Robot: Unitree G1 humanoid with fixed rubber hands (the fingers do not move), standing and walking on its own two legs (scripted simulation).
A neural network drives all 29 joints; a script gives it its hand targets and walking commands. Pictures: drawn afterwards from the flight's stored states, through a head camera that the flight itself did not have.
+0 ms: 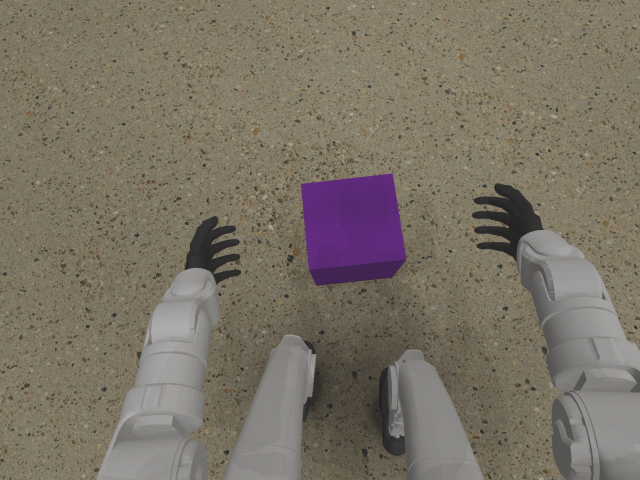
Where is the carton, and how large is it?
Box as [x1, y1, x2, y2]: [301, 173, 405, 285]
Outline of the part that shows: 392,173 301,184 308,266 316,285 391,277 405,260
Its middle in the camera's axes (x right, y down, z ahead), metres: +0.07 -0.01 +0.98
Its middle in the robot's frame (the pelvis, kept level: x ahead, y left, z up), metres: +0.51 +0.01 -0.55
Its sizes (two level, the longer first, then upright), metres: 0.210 0.200 0.250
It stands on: the floor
